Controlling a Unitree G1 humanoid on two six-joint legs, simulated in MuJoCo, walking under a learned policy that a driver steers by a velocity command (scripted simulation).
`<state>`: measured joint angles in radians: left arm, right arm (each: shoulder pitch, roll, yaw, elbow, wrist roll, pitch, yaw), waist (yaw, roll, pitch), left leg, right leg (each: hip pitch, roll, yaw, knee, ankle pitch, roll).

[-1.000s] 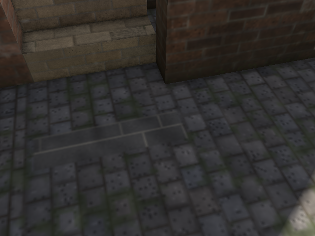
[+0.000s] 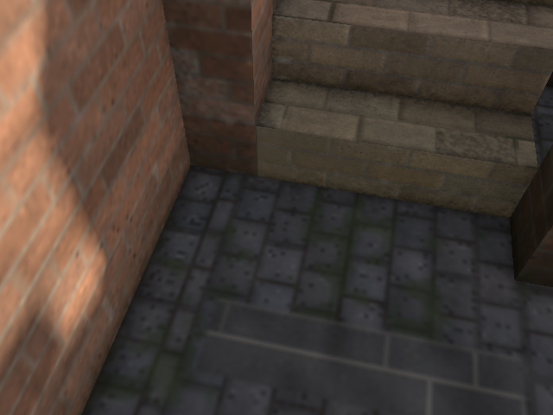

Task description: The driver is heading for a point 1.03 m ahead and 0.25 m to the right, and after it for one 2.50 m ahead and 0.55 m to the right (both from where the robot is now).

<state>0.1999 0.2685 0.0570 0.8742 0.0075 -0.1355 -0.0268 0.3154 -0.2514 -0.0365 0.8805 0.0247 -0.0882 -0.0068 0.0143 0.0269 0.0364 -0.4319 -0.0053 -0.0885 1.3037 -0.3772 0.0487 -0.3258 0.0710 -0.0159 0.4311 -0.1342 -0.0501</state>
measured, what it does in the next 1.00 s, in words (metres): walks ahead, turning right: left foot, then right foot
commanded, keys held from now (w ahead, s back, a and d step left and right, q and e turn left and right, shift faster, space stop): w+e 0.88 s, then w+q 0.12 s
